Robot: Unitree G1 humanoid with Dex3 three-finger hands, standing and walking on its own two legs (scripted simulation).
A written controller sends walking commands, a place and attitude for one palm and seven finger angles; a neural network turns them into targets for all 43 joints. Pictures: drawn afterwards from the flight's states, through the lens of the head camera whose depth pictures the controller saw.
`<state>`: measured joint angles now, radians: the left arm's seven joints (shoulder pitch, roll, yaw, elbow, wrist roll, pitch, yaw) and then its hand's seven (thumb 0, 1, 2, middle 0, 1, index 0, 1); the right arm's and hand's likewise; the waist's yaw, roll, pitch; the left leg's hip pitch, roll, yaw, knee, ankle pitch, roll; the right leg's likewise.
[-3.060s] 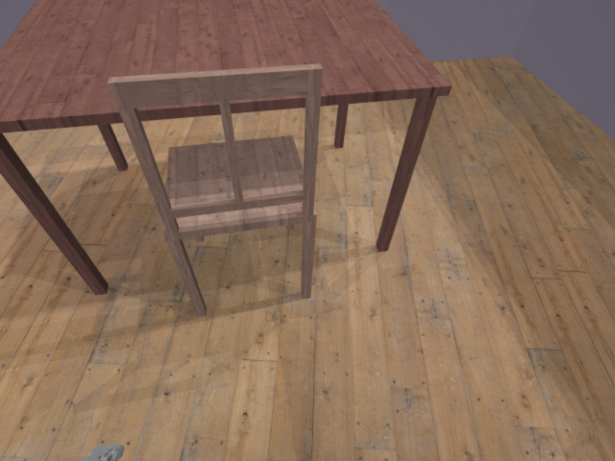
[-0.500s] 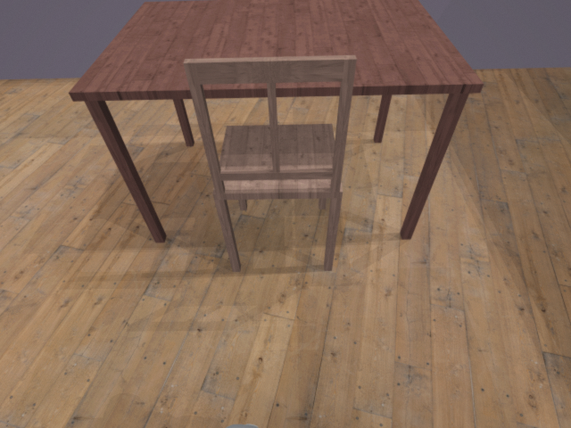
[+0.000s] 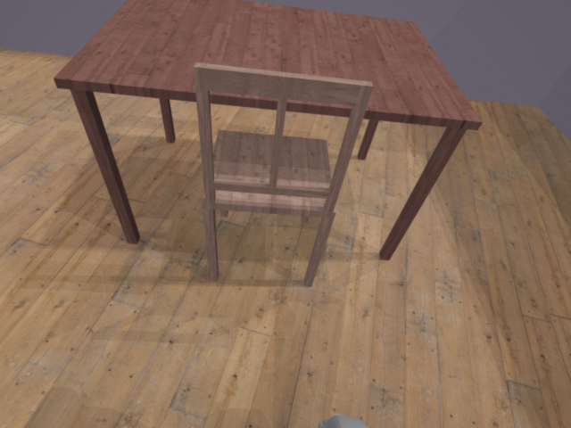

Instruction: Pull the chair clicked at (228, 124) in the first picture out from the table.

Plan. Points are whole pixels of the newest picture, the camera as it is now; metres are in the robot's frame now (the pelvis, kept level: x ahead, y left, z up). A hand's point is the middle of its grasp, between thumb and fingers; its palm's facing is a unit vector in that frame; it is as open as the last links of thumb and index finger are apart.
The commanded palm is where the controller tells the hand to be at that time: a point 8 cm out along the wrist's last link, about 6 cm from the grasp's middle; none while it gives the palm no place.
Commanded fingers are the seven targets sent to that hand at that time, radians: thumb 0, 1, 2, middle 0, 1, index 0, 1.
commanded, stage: take the last steps up to it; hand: left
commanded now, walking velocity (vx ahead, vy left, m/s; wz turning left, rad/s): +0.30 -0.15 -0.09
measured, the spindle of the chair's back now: (277, 146) +0.79 +0.06 -0.08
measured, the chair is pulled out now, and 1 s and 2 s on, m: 0.00 0.00 0.00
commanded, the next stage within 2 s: come to a stop and stand still in 0.78 s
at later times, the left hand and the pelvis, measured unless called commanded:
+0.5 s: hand (238, 374) +0.25 +0.08 -0.18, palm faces +0.03 -0.98 -0.20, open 7.2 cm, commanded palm none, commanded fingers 0.00 0.90 0.90 -0.20 -0.30 -0.20 -0.30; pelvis +0.17 -0.10 -0.01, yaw +0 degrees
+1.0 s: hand (251, 339) +0.31 +0.07 -0.18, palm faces +0.07 -0.98 -0.16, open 7.4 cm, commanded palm none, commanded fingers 0.00 0.90 0.90 -0.20 -0.30 -0.20 -0.30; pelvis +0.31 -0.11 +0.00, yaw +1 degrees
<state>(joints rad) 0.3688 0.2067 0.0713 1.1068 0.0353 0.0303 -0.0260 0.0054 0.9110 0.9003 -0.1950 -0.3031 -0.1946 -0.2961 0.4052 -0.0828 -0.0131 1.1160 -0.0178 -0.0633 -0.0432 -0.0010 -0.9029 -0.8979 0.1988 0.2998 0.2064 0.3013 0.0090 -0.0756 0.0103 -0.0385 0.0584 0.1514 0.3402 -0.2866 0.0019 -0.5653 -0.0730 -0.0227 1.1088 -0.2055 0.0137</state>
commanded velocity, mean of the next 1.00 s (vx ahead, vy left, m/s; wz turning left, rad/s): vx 0.17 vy -0.07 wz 0.03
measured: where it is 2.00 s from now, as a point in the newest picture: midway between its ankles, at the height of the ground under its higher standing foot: (291, 423)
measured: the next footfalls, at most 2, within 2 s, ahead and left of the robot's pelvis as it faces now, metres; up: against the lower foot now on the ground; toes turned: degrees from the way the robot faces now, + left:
right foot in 0.26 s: +0.24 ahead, -0.19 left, +0.00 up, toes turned -9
left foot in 0.70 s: +0.34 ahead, +0.00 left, +0.00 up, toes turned +8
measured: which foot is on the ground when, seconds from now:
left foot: down 0.00-0.28, up 0.30-0.68, down 0.70-1.00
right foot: up 0.00-0.24, down 0.26-0.72, up 0.74-1.00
